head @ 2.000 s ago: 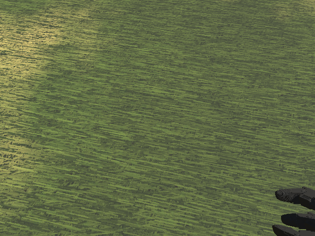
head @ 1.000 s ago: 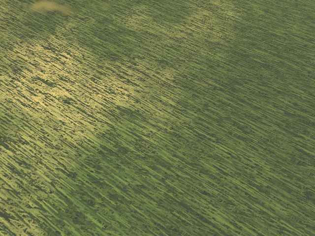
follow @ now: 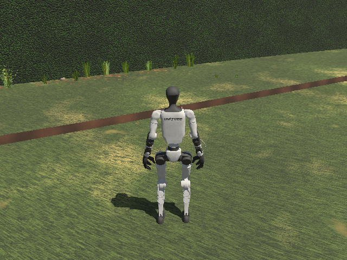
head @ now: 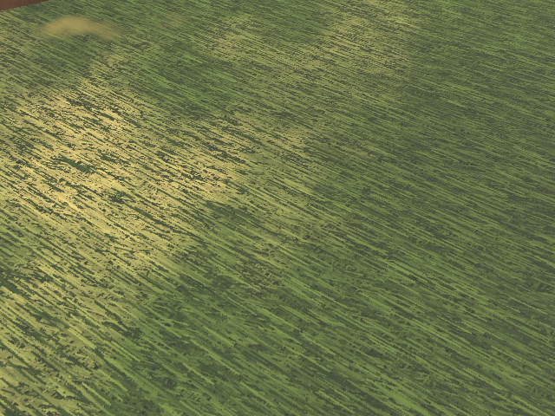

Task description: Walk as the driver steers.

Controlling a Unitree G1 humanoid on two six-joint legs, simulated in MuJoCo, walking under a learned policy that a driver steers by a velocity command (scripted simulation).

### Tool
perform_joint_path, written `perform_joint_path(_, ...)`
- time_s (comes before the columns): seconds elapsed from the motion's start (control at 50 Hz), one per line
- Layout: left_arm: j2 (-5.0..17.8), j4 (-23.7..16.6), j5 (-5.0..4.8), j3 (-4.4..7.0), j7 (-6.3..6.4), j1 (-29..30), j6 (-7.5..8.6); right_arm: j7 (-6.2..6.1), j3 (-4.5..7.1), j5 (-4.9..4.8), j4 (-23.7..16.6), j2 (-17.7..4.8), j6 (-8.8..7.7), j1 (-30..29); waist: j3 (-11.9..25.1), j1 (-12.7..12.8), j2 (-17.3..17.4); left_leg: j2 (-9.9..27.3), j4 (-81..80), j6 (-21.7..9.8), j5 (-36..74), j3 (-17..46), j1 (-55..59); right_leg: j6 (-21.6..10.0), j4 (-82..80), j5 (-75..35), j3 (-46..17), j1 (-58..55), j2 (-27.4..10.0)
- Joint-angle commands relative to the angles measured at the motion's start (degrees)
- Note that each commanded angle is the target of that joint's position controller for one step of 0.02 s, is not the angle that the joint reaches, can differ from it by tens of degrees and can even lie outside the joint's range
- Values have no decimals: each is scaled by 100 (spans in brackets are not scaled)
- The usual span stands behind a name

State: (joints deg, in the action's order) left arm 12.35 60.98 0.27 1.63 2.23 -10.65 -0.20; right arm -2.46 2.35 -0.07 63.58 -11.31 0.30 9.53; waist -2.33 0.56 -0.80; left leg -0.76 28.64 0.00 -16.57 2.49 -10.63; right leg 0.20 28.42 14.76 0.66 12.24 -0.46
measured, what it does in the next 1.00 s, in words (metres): walks ahead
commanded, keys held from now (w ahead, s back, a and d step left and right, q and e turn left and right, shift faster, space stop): shift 0.58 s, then w+shift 0.40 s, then shift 0.02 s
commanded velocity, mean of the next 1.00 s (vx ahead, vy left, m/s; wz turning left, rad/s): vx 0.22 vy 0.00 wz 0.00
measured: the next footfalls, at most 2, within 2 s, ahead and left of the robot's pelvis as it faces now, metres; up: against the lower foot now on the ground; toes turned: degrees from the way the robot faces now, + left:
left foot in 1.24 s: +0.47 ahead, +0.09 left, +0.00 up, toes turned +0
right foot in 1.62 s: +0.44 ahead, -0.13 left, +0.00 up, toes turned -1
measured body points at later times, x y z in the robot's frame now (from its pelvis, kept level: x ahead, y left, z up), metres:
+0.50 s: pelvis +0.00 +0.00 +0.00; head +0.01 +0.00 +0.45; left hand +0.02 +0.24 -0.16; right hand +0.02 -0.24 -0.16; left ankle -0.01 +0.12 -0.74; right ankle +0.01 -0.12 -0.74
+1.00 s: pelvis +0.11 -0.02 +0.00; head +0.12 -0.03 +0.45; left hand +0.10 +0.23 -0.14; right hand +0.20 -0.27 -0.14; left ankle +0.06 +0.10 -0.66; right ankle +0.02 -0.12 -0.74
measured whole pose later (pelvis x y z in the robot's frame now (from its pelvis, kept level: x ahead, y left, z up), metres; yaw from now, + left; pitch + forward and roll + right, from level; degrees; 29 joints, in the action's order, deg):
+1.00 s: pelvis +0.11 -0.02 +0.00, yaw +0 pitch +4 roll +0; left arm 11.6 57.1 2.4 3.0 -0.2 -23.0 5.8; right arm 2.5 4.0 2.4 55.8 -13.0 -4.6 12.7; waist 3.4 2.6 1.0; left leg 1.8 62.6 -5.6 -15.7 -0.8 -28.6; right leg -2.6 22.5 19.8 3.3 6.6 1.2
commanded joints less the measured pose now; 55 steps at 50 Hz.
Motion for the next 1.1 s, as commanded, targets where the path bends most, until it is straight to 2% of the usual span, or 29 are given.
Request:
perform_joint_path(0.02, 536, -122, -1, 80, 20, -125, 48, -17, 76, 2, -110, -584, -42, 101, 85, -7, 82, 154, -524, -176, 868, 100, -201, -118, -477, -583, -119, -67, -137)
perform_joint_path(0.58, 335, 104, -27, 21, 37, -626, 63, -26, -30, -6, 22, -403, -67, 661, -25, -19, 77, 123, -550, -142, 816, 19, -308, -138, -484, -601, -128, -3, -102)
perform_joint_path(0.6, 292, 208, -42, 20, 47, -821, 48, -32, -33, -24, 123, -350, -56, 893, 265, -34, 72, -11, -518, -202, -457, -120, -217, -189, -443, 684, 0, -103, 36)
perform_joint_path(0.62, 455, 199, -115, 85, 56, -875, 42, -36, 31, -93, 106, -514, -52, 971, 46, -43, 67, -61, -418, -339, -2077, -106, -504, -316, -357, 2269, -38, 154, 75)
perform_joint_path(0.64, 570, 125, -147, 122, 50, -847, 83, -28, 65, -116, 16, -610, -97, 951, -347, -52, 48, 85, -438, -495, -3030, 107, -937, -457, -403, 3251, -309, 533, -93)
perform_joint_path(0.66, 537, 12, -182, 116, 30, -800, 189, -10, 61, -154, -109, -581, -210, 881, -628, -41, 51, 310, -472, -616, -3145, 378, -1181, -574, -453, 3376, -611, 743, -304)
perform_joint_path(0.68, 461, -115, -204, 102, 3, -663, 321, 12, 49, -182, -237, -511, -348, 765, -718, -52, 70, 451, -529, -661, -2623, 509, -1179, -610, -476, 2840, -748, 816, -435)
perform_joint_path(0.72, 406, -281, -178, 122, -65, -501, 521, 66, 87, -153, -308, -524, -540, 878, -507, -137, 171, 613, -653, -767, -2073, 707, -846, -581, -294, 2054, -671, 996, -422)
perform_joint_path(0.74, 311, -437, -178, 100, -103, -275, 597, 90, 102, -151, -320, -560, -598, 1060, -441, -247, 329, 722, -906, -889, -2204, 943, -523, -497, -73, 1785, -447, 1302, -266)
perform_joint_path(0.76, 176, -626, -201, 61, -137, 29, 665, 106, 139, -167, -310, -691, -640, 1294, -424, -366, 650, 1010, -1338, -1073, -2477, 1430, -129, -383, 342, 1331, -95, 1693, -80)
perform_joint_path(0.78, 41, -747, -245, 21, -165, 158, 727, 114, 203, -196, -326, -895, -662, 1392, -396, -356, 1114, 1507, -1772, -1296, -2801, 2153, 81, -361, 901, 781, 229, 1883, 1)
perform_joint_path(0.8, 81, -794, -263, 16, -181, 150, 777, 114, 218, -221, -417, -925, -673, 1296, -456, -280, 1201, 1820, -1922, -1426, -2871, 2595, -122, -501, 1136, 649, 166, 1793, -115)
perform_joint_path(0.82, 316, -905, 256, 83, -372, 79, 590, 219, 263, 225, -484, -942, -501, 1110, -248, -179, 1248, 1616, -1938, -1384, -3061, 2244, -107, -571, 680, 940, 323, 1531, -87)
perform_joint_path(0.84, 232, -839, 256, 105, -433, -292, 543, 250, 282, 222, -645, -884, -427, 713, -393, 103, 1054, 1392, -1655, -1259, -2693, 1824, -796, -624, 108, 664, 425, 607, -8)
perform_joint_path(0.86, 231, -561, 176, 148, -422, -1194, 550, 253, 296, 153, -804, -844, -411, 230, -281, 585, 675, 982, -1132, -1051, -2259, 1195, -1804, -662, -263, 491, 406, -891, 58)
perform_joint_path(0.88, 666, -206, 184, 301, -346, -2484, 608, 273, 243, 105, -1101, -643, -477, -390, -65, 1223, -488, 323, 515, -742, -1347, 301, -3170, -886, -982, 1513, -933, -2430, -687)
perform_joint_path(0.9, 1241, 103, 200, 479, -290, -3340, 598, 343, 163, 106, -1513, -292, -605, -680, 53, 1304, -2241, -148, 2420, -548, -742, -613, -4493, -1398, -1931, 2576, -3460, -3321, -2038)
perform_joint_path(0.92, 807, -49, 213, 354, -235, -2917, 558, 373, 210, 305, -1510, -594, -631, -956, -221, 1083, -976, 171, 3328, -660, -541, -114, -4930, -1424, -1913, 2599, -3725, -3007, -2166)
perform_joint_path(0.94, 744, -228, 253, 324, -218, -2387, 556, 447, 191, 276, -1489, -456, -670, -890, -282, 795, -353, 386, 3718, -682, -25, -6, -5012, -1347, -1843, 2376, -3246, -2757, -1989)
perform_joint_path(0.96, 723, -351, 268, 318, -213, -2083, 564, 526, 177, 247, -1427, -436, -701, -674, -94, 579, -137, 513, 3860, -671, 241, -23, -4819, -1271, -1950, 2214, -2860, -2581, -1826)
perform_joint_path(0.98, 636, -376, 229, 274, -209, -1968, 591, 592, 181, 282, -1452, -417, -677, -625, -116, 414, -131, 623, 3851, -622, 300, -57, -4706, -1239, -2117, 2016, -2522, -2344, -1722)
perform_joint_path(1.0, 444, -365, 196, 207, -212, -1858, 639, 616, 151, 314, -1422, -337, -612, -536, -263, 272, -159, 672, 3736, -512, 341, -142, -4511, -1158, -2256, 1329, -2067, -2037, -1499)
perform_joint_path(1.02, 315, -319, 166, 156, -202, -1882, 684, 616, 113, 311, -1453, -252, -549, -561, -416, 197, -247, 630, 3659, -409, 368, -312, -4372, -1111, -2270, 182, -1632, -1827, -1328)
perform_joint_path(1.04, 284, -276, 133, 127, -190, -1896, 719, 602, 73, 306, -1549, -212, -505, -686, -544, 131, -308, 549, 3413, -318, 390, -521, -4192, -1066, -2195, -1346, -1179, -1601, -1205)
perform_joint_path(1.06, 290, -264, -209, 128, -118, -1855, 637, 453, 74, -361, -1515, -181, -677, -646, -609, 76, -337, 636, 2872, -287, 431, -286, -4319, -1032, -1880, -2301, -855, -1809, -1237)
perform_joint_path(1.08, 328, -314, -224, 98, -76, -1757, 587, 441, -23, -334, -1683, -120, -782, -1074, -673, 122, -202, 498, 2119, -224, 711, -490, -3922, -940, -1828, -2806, -550, -1374, -1069)
perform_joint_path(1.1, 517, -373, -157, 112, -38, -1676, 557, 473, -84, -232, -1831, -16, -852, -1487, -692, 170, -247, 323, 1291, -205, 1107, -696, -3188, -867, -1859, -3164, -302, -812, -930)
